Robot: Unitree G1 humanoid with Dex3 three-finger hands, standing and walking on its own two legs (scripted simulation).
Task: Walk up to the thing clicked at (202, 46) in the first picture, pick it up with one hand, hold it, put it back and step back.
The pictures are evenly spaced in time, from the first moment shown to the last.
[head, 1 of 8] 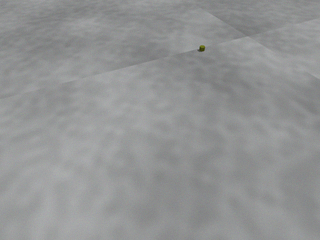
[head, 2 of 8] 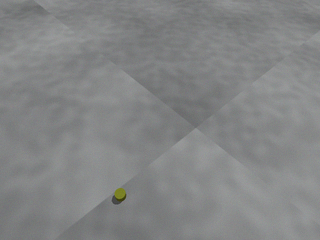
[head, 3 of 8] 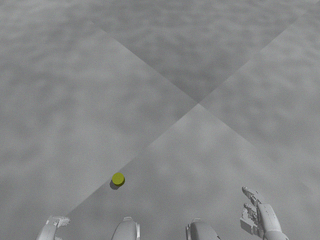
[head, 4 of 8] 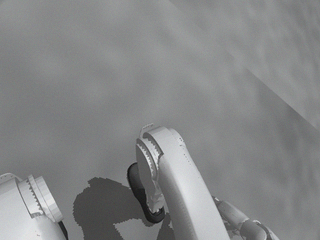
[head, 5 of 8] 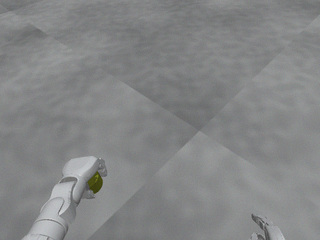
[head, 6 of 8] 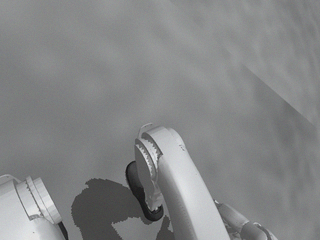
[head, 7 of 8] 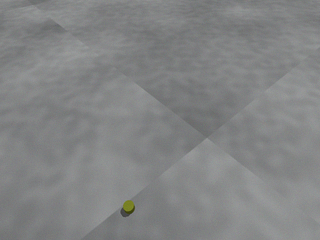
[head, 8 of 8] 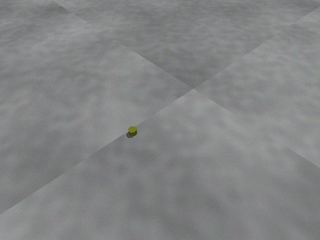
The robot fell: no
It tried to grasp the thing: yes
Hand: left
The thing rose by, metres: 0.69
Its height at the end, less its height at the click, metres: +0.00
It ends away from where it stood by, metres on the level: 0.01
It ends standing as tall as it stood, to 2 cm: yes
